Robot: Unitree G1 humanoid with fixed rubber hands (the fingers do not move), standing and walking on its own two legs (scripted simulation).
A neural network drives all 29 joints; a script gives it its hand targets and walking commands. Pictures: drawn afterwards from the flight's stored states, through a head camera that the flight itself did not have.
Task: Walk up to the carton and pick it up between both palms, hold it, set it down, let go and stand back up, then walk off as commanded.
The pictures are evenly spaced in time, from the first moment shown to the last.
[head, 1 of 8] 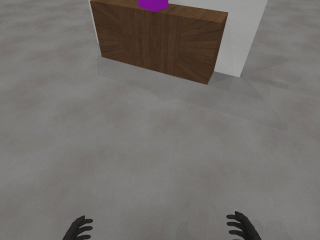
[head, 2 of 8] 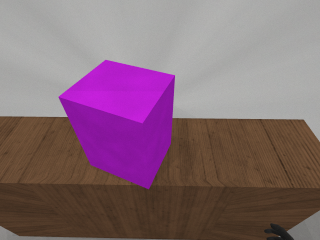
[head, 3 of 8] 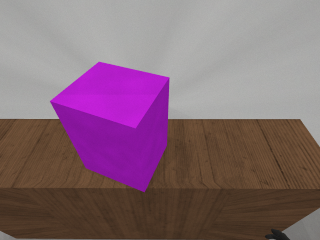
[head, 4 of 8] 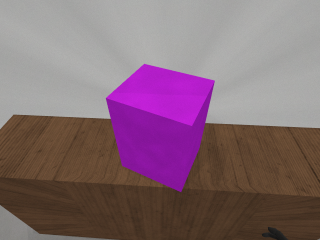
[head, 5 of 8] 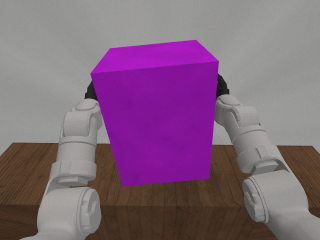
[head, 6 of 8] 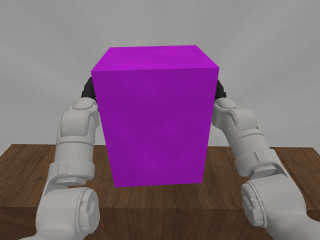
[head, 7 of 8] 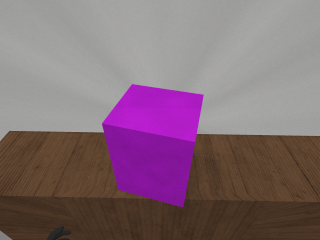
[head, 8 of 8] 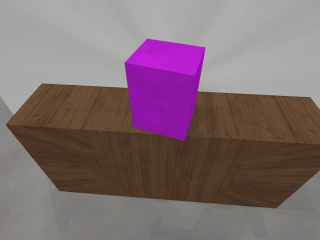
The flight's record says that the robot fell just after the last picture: no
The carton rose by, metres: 0.20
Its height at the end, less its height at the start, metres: +0.00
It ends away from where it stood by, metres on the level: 0.03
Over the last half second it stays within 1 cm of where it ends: yes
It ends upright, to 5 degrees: yes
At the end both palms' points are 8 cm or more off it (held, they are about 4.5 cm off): yes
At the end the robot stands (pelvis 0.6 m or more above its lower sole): yes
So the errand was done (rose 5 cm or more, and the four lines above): yes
